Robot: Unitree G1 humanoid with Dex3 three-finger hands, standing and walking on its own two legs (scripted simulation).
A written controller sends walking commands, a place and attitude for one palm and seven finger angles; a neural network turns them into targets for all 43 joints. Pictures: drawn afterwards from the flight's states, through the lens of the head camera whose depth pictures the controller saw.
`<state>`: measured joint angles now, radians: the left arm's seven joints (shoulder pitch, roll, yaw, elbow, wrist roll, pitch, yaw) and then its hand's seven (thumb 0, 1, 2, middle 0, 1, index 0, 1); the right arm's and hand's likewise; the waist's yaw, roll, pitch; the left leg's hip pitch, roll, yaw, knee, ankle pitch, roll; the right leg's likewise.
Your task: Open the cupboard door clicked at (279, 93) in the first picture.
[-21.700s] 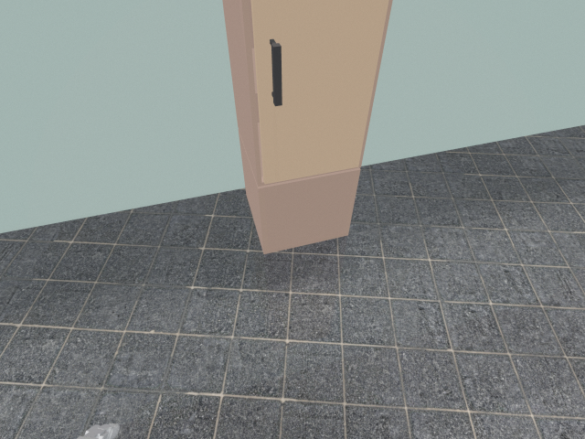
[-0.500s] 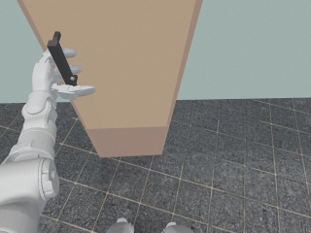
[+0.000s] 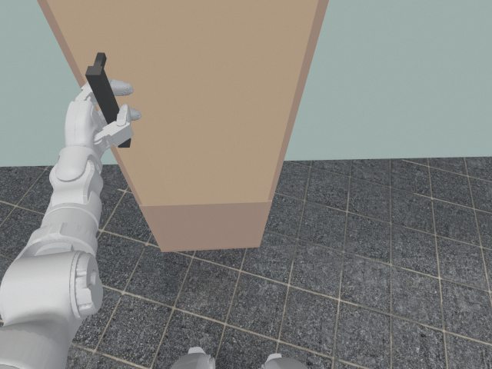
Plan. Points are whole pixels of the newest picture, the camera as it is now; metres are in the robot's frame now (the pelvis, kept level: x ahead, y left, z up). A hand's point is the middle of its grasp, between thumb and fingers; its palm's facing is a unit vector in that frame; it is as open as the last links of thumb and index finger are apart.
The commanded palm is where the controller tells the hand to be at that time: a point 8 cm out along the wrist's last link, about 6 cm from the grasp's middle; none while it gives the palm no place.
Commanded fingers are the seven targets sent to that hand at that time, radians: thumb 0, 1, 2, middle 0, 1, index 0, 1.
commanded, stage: pull the door open along its arc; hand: left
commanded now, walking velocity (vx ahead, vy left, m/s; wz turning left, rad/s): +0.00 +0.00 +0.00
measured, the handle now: (113, 103) +0.53 +0.20 +0.10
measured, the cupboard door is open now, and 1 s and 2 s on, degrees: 0 47 47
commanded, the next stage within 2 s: open thumb and fingers to let go in 0.96 s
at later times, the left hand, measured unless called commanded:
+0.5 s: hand (132, 168) +0.40 +0.15 +0.10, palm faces -0.01 -1.00 +0.03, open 5.7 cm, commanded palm +0.35 +0.20 +0.10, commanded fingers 0.00 0.90 0.90 -0.40 -1.35 -0.40 -1.35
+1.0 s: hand (214, 248) +0.27 +0.03 +0.10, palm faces +0.36 -0.93 +0.00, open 6.1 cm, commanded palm +0.22 +0.09 +0.10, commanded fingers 0.00 0.90 0.90 -0.40 -1.35 -0.40 -1.35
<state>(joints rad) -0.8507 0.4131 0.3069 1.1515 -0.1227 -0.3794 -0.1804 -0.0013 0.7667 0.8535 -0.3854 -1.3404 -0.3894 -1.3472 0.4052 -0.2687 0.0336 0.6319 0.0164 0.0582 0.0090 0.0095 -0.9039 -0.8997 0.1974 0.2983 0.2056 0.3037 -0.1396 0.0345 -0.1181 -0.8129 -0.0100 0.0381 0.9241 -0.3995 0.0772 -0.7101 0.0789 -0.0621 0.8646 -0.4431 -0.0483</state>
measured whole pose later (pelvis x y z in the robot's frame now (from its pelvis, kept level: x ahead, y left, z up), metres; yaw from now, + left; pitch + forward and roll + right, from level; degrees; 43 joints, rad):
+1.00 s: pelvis +0.02 -0.06 +0.02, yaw +2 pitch +4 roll +1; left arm 0.31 -0.07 -0.23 -0.15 0.03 -0.02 0.48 0.01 0.68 0.72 -0.33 -1.27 -0.36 -1.34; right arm 0.19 -0.17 0.06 0.47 -0.04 0.13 0.03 0.01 -0.90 -0.90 0.20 0.30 0.21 0.30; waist -0.02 0.03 -0.14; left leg -0.47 -0.01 0.01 0.78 -0.39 0.00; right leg -0.39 0.09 -0.08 0.77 -0.46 -0.12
